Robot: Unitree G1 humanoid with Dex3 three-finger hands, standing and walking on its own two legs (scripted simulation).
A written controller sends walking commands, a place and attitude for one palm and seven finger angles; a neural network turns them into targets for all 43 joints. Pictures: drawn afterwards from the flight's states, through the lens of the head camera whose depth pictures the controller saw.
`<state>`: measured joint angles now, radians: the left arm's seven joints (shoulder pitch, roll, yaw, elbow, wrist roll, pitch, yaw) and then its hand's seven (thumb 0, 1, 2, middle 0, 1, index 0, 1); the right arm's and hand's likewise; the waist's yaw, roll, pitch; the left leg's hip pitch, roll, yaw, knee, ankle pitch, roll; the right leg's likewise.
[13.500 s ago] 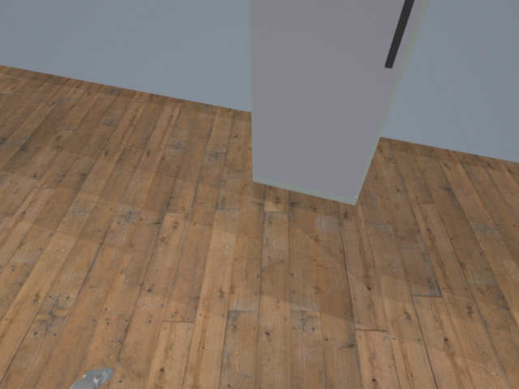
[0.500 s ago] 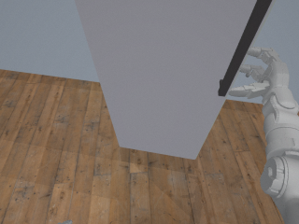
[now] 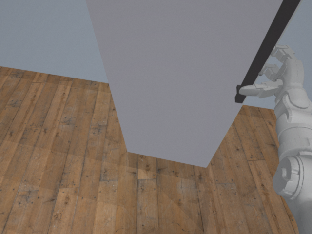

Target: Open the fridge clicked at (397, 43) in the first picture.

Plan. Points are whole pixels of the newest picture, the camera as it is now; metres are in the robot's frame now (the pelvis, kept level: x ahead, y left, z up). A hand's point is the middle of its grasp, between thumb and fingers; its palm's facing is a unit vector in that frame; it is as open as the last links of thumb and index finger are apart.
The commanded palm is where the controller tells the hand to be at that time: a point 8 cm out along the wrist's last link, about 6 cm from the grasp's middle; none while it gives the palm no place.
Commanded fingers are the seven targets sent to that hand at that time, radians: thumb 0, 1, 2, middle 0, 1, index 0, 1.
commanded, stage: feel for the door with the fingertips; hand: right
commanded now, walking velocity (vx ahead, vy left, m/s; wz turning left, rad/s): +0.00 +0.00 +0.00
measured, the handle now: (258, 55) +0.55 -0.16 +0.17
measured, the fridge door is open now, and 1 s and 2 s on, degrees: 0 0 0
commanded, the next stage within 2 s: slide the fingers in behind the handle in 0.20 s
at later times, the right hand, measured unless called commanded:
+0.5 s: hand (269, 74) +0.50 -0.18 +0.16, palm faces +0.06 +1.00 +0.00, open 14.0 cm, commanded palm +0.47 -0.23 +0.16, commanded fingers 0.00 0.50 -0.30 0.30 1.20 0.30 1.20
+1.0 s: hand (264, 80) +0.48 -0.17 +0.16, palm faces +0.07 +1.00 +0.00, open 14.0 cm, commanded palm +0.45 -0.20 +0.16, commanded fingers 0.00 0.50 -0.30 0.30 1.20 0.30 1.20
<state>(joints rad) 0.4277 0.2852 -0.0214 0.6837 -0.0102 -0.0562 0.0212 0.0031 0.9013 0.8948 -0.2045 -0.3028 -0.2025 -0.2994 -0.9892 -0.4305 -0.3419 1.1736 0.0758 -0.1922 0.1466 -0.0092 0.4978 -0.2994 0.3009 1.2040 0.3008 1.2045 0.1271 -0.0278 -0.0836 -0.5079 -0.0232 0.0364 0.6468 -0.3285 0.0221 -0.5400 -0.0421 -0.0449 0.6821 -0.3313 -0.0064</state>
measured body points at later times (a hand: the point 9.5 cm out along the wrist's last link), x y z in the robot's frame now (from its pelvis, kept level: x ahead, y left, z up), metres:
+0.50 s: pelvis +0.00 -0.01 +0.00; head +0.06 -0.01 +0.45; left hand +0.01 +0.26 -0.12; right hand +0.49 -0.24 +0.16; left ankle -0.01 +0.11 -0.72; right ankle +0.00 -0.11 -0.72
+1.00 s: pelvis -0.01 -0.01 +0.00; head +0.04 -0.01 +0.45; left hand +0.04 +0.25 -0.12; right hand +0.47 -0.22 +0.16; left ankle -0.01 +0.11 -0.72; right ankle +0.00 -0.11 -0.72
